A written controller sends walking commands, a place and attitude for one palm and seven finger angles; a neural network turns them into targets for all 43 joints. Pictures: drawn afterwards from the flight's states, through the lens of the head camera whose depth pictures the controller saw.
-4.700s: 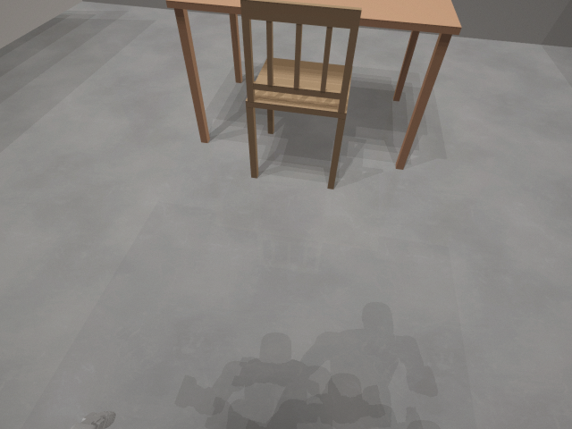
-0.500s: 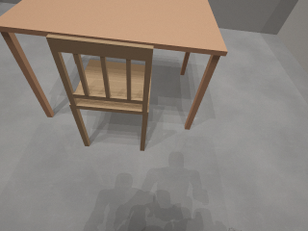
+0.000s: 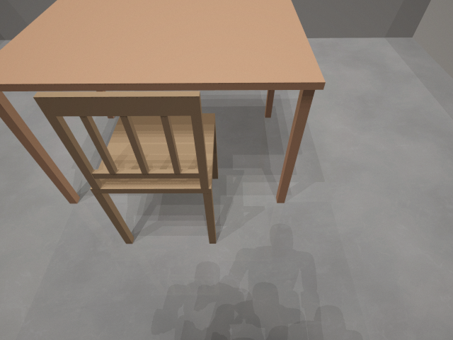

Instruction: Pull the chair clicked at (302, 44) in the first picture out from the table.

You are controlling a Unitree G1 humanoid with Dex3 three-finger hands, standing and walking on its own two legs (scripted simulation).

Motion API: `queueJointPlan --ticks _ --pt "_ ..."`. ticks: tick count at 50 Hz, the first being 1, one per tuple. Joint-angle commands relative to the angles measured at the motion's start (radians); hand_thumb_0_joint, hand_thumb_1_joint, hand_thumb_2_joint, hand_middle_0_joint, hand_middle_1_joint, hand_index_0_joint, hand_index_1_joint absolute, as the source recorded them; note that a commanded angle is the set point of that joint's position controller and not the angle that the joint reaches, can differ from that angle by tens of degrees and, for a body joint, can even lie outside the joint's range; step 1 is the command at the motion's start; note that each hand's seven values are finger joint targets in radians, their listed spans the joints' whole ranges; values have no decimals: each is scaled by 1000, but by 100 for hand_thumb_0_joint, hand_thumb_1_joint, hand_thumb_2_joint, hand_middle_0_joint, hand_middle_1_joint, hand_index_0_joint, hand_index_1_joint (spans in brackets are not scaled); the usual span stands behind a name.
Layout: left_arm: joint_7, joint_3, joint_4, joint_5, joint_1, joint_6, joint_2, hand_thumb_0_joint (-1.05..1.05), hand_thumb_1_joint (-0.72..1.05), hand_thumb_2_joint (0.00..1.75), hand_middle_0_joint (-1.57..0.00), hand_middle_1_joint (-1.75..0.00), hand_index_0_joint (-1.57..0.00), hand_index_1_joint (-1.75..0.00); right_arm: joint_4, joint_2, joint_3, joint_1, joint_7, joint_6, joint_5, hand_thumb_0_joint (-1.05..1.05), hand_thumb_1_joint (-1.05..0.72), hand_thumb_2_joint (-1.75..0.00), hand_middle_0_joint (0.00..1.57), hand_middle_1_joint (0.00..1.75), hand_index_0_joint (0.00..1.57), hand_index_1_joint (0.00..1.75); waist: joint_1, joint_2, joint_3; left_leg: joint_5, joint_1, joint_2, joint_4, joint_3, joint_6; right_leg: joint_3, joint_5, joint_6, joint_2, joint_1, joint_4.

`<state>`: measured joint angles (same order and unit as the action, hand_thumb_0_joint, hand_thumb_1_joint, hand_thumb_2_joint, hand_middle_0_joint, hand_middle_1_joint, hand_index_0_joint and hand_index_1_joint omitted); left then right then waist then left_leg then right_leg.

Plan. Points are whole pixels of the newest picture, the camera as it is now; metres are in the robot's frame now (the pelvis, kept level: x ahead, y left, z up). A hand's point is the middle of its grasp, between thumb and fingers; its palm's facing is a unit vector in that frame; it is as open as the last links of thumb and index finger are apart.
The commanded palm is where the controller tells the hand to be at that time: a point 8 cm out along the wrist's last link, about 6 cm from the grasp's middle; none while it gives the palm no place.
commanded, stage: take the last steps up to it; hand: left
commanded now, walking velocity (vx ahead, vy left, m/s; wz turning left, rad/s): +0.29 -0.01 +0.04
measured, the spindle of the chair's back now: (136, 145) +0.66 +0.30 -0.11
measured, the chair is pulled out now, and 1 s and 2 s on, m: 0.00 0.00 0.00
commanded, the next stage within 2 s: come to a stop and stand still in 0.40 s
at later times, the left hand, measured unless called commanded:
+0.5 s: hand out of the picture +0.12 +0.21 -0.18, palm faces +0.05 -0.99 -0.12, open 7.4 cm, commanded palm none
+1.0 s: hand (143, 283) +0.27 +0.20 -0.16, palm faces +0.03 -0.97 -0.23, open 7.3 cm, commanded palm none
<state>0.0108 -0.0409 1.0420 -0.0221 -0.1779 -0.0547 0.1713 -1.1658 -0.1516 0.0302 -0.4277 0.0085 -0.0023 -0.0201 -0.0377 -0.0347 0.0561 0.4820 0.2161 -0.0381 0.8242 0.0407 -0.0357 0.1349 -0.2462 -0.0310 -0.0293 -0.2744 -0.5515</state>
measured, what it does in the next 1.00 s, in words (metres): walks ahead: left foot, then right foot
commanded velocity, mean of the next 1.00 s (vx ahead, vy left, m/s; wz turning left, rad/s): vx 0.01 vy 0.00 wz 0.00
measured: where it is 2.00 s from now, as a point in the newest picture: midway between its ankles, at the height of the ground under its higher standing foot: outside the picture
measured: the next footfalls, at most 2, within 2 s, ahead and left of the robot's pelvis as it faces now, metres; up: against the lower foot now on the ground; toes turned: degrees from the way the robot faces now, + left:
left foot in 0.32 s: +0.22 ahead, +0.13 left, +0.00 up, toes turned +8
right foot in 0.72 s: +0.26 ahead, -0.07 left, +0.00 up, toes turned +3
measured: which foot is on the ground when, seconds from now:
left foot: up 0.00-0.30, down 0.32-0.78, up 0.80-1.00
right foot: down 0.00-0.34, up 0.36-0.70, down 0.72-1.00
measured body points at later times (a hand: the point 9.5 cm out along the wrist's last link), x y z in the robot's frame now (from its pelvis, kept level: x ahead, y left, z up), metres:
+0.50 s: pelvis +0.15 +0.04 +0.01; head +0.18 +0.07 +0.46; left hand +0.12 +0.26 -0.16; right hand +0.23 -0.19 -0.13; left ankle +0.18 +0.12 -0.73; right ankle +0.11 -0.09 -0.66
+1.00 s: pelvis +0.19 +0.02 +0.01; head +0.23 +0.01 +0.45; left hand +0.26 +0.25 -0.14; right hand +0.23 -0.22 -0.16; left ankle +0.14 +0.14 -0.69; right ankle +0.24 -0.10 -0.73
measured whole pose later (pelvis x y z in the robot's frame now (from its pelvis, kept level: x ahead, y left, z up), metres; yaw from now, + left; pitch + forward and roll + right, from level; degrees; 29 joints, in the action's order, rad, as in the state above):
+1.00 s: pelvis +0.19 +0.02 +0.01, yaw +1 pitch -1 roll +1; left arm -0.04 -0.04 1.01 -0.03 -0.13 0.02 0.15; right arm -1.05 -0.18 0.05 -0.19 0.03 0.05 0.00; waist 0.00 -0.01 0.10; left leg 0.51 0.31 -0.01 0.83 0.02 0.03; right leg 0.09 -0.18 -0.01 -0.07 -0.31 -0.50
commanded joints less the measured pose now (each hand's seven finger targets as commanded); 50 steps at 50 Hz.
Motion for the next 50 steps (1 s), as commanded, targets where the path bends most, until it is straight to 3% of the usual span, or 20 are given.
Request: queueJointPlan --ticks 1,4,11,13,14,15,16,17,18,20,23,27,30,33,35,37,39,40,43,50 --pt "-31 -28 10 4 -175 -1 126 0 90 90 -20 -30 -20 -30 121 -82 32 130 -15 -34 -4 0 -90 -90 20 30 20 30 75 115 49 -108 411 -85 308 -41 -2 -378 -199 -147 -318 172 409" --pt "-32 -14 8 0 -144 -18 89 0 90 90 -20 -30 -20 -30 102 -39 30 76 -19 -16 -7 0 -90 -90 20 30 20 30 18 124 48 -181 328 -89 216 1 31 -194 42 -126 -256 89 405" --pt "-27 -21 41 -4 -193 -17 134 0 90 90 -20 -30 -20 -30 166 -34 23 204 -34 -34 -3 0 -90 -90 20 30 20 30 45 153 28 -222 209 -48 -127 64 30 -143 164 -129 -229 121 334" --pt "-27 -20 50 1 -202 -9 126 0 90 90 -20 -30 -20 -30 161 -48 20 205 -30 -40 -4 0 -90 -90 20 30 20 30 37 155 38 -273 110 -24 -214 89 25 -125 150 -105 -201 93 289" --pt "-28 -21 51 3 -195 -5 119 0 90 90 -20 -30 -20 -30 148 -59 21 165 -26 -44 -5 0 -90 -90 20 30 20 30 12 140 31 -305 13 -15 -283 96 24 -110 138 -88 -181 57 233" --pt "-26 -16 51 2 -201 1 100 0 90 90 -20 -30 -20 -30 124 -95 28 86 -20 -50 -8 0 -90 -90 20 30 20 30 -20 46 -4 -307 -126 -23 -333 67 15 -89 118 -71 -143 -2 97" --pt "-21 -9 33 6 -213 5 61 0 90 90 -20 -30 -20 -30 106 -180 47 -15 -9 -56 -17 0 -90 -90 20 30 20 30 -56 -142 -51 -281 -261 -187 -429 -153 -47 -29 -26 -27 -55 -144 -134" --pt "-15 -4 5 9 -203 0 31 0 90 90 -20 -30 -20 -30 96 -263 64 -102 0 -51 -17 0 -90 -90 20 30 20 30 -71 -284 -103 -322 -328 -388 -559 -435 -148 20 -342 6 36 -276 -401" --pt "-22 -6 0 -1 -174 7 57 0 90 90 -20 -30 -20 -30 94 -250 58 -69 10 -45 -10 0 -90 -90 20 30 20 30 -65 -235 -96 -224 -251 -402 -607 -438 -164 -86 -351 -8 2 -292 -552" --pt "-9 -11 17 0 -153 9 60 0 90 90 -20 -30 -20 -30 140 -164 36 77 16 -49 -1 0 -90 -90 20 30 20 30 -9 -111 -8 -207 -104 -343 -624 -310 -167 -120 -204 -5 -66 -303 -616" --pt "-7 -5 43 -4 -202 26 24 0 90 90 -20 -30 -20 -30 147 -116 17 132 18 -64 0 0 -90 -90 20 30 20 30 40 -78 -42 -463 -47 -259 -615 -111 -130 -108 -108 23 -77 -203 -508" --pt "-22 7 50 0 -199 47 -6 0 90 90 -20 -30 -20 -30 138 -104 12 139 26 -59 1 0 -90 -90 20 30 20 30 57 -31 -54 -783 -61 -236 -565 -26 -133 -95 -60 49 -65 -136 -329" --pt "-37 15 43 5 -165 56 6 0 90 90 -20 -30 -20 -30 122 -114 11 155 30 -43 1 0 -90 -90 20 30 20 30 48 -86 -55 -939 -77 -233 -501 -3 -110 -76 -29 58 -44 -52 -153" --pt "-40 3 35 4 -158 67 51 0 90 90 -20 -30 -20 -30 109 -133 25 166 34 -16 4 0 -90 -90 20 30 20 30 58 -86 -22 -811 -41 -225 -448 -11 -81 -63 49 54 -39 27 -10" --pt "-45 -7 24 -2 -162 59 107 0 90 90 -20 -30 -20 -30 108 -112 30 155 32 -8 11 0 -90 -90 20 30 20 30 61 -16 -14 -664 6 -157 -372 1 -19 -126 346 35 -77 90 92" --pt "-48 -14 8 -2 -140 55 161 0 90 90 -20 -30 -20 -30 111 -79 34 117 23 9 17 0 -90 -90 20 30 20 30 36 82 -53 -365 52 -53 -273 49 33 -238 682 -48 -219 120 54" --pt "-53 -25 5 4 -142 48 192 0 90 90 -20 -30 -20 -30 116 -61 37 114 23 31 19 0 -90 -90 20 30 20 30 55 283 -145 45 75 13 -51 56 58 -329 891 -157 -331 164 146" --pt "-60 -25 -2 0 -131 51 179 0 90 90 -20 -30 -20 -30 121 -64 39 122 27 36 19 0 -90 -90 20 30 20 30 60 263 -151 109 106 11 51 8 56 -330 937 -194 -349 177 145" --pt "-66 -38 -32 -6 -74 58 184 0 90 90 -20 -30 -20 -30 132 -62 40 160 25 39 20 0 -90 -90 20 30 20 30 64 164 -143 89 183 20 180 -49 64 -281 877 -198 -328 204 130" --pt "-61 -47 -61 -9 -21 69 186 0 90 90 -20 -30 -20 -30 140 -48 29 120 14 34 16 0 -90 -90 20 30 20 30 46 214 -139 -68 43 23 -180 3 72 -244 423 -138 -252 119 176"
